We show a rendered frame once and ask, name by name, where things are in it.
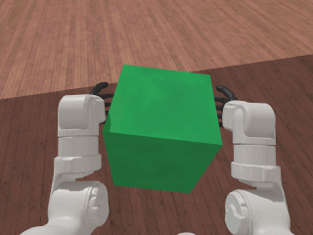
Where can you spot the robot left forearm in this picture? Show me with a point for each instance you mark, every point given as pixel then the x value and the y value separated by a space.
pixel 79 117

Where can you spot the carton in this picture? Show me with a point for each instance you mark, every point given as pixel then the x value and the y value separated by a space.
pixel 162 129

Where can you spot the robot right forearm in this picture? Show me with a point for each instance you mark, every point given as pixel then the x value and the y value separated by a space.
pixel 254 135

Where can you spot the left robot upper arm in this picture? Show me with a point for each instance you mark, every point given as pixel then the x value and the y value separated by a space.
pixel 76 208

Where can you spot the robot right hand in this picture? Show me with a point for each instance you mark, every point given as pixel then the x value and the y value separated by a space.
pixel 230 97

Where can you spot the robot left hand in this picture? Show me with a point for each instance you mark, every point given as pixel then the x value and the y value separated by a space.
pixel 95 92

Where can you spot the right robot upper arm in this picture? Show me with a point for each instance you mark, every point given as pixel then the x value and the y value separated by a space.
pixel 256 212

